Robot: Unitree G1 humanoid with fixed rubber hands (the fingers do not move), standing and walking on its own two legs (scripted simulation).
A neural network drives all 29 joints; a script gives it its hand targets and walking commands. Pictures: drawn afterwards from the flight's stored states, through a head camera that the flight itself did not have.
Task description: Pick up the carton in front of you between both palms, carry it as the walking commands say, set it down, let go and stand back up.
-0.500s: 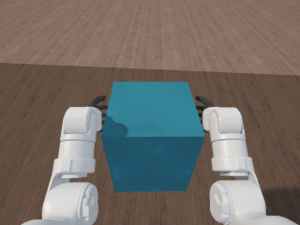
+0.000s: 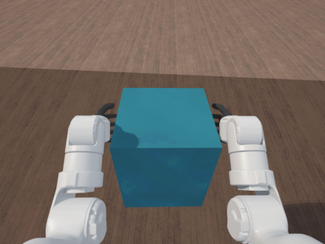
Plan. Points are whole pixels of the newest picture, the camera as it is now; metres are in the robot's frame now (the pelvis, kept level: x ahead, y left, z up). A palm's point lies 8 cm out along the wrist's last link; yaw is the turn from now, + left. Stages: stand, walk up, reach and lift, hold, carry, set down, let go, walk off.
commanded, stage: carry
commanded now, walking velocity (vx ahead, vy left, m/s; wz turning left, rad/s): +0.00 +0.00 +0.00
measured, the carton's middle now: (163, 148) +0.34 +0.00 +0.06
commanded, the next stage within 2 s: none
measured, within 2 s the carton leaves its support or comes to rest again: neither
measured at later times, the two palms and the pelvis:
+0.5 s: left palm (104, 83) +0.46 +0.16 +0.18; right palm (215, 77) +0.48 -0.14 +0.19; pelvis +0.11 +0.00 +0.00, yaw -1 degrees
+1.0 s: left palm (122, 39) +0.77 +0.15 +0.16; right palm (198, 37) +0.80 -0.15 +0.17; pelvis +0.40 -0.02 +0.03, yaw +1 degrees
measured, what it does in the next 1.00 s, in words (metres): climbs: left foot, then right foot 0.04 m higher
